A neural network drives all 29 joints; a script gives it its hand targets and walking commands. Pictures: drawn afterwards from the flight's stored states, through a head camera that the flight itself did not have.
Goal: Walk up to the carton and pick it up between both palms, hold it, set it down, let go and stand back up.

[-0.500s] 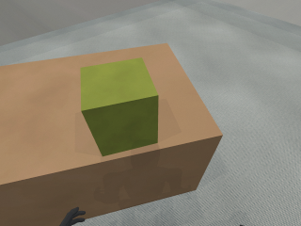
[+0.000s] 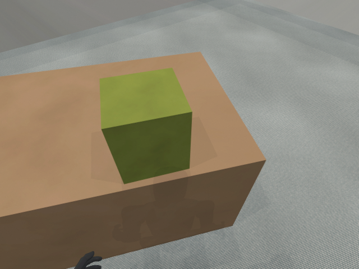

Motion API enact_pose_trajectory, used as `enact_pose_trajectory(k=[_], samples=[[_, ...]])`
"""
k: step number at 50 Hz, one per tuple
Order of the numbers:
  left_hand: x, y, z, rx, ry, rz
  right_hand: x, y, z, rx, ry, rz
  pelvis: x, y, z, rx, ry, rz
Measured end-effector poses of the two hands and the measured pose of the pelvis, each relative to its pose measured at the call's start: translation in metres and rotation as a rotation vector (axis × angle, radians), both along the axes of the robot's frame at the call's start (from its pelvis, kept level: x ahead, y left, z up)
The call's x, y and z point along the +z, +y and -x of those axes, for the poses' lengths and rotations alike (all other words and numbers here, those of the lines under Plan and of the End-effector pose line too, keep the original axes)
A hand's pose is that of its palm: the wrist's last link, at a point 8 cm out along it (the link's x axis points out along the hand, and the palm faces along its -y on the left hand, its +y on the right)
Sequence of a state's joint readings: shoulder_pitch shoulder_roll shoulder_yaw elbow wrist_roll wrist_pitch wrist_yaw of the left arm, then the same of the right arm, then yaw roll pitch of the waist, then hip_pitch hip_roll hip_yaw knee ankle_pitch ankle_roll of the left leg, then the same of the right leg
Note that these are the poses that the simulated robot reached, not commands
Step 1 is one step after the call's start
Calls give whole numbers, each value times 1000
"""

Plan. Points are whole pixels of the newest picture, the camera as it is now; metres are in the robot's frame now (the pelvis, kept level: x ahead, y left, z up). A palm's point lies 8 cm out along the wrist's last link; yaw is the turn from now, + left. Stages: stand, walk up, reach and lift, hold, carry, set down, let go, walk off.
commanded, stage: stand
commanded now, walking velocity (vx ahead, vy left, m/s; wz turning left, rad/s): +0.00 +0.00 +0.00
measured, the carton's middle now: (147, 126) +0.50 +0.09 +0.00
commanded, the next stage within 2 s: none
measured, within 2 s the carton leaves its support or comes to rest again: neither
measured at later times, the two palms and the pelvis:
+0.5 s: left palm out of the picture +0.11 +0.24 -0.10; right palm out of the picture +0.06 -0.26 -0.12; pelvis +0.01 +0.00 +0.00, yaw +0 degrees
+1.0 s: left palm out of the picture +0.12 +0.24 -0.11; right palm out of the picture +0.07 -0.27 -0.12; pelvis +0.02 -0.01 +0.00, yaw +0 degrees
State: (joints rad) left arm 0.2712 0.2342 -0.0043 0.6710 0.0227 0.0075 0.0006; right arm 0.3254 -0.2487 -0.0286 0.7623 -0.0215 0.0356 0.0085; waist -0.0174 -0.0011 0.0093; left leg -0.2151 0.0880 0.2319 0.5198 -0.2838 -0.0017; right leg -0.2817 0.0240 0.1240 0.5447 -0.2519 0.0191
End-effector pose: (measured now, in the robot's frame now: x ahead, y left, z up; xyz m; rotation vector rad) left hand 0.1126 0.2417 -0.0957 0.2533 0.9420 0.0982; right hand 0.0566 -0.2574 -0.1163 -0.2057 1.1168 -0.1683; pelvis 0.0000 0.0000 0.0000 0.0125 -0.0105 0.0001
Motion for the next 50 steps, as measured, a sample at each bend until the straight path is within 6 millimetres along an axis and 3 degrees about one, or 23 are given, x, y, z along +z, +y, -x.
enact_pose_trajectory(k=[11,21,32,50], samples=[[-7,-4,6,5,44,15,-3,2,5,-9,29,0,0,2,-1,-3,4,-2],[-6,-4,3,11,52,-4,-4,-3,-9,-11,7,-7,0,-3,-5,-3,0,-5],[-11,-2,6,14,103,-1,-4,-6,0,-19,59,4,1,-3,-11,-5,16,-2],[-10,-2,-11,34,98,-22,-7,-9,-15,-31,63,6,2,-6,-25,-4,8,-1]])
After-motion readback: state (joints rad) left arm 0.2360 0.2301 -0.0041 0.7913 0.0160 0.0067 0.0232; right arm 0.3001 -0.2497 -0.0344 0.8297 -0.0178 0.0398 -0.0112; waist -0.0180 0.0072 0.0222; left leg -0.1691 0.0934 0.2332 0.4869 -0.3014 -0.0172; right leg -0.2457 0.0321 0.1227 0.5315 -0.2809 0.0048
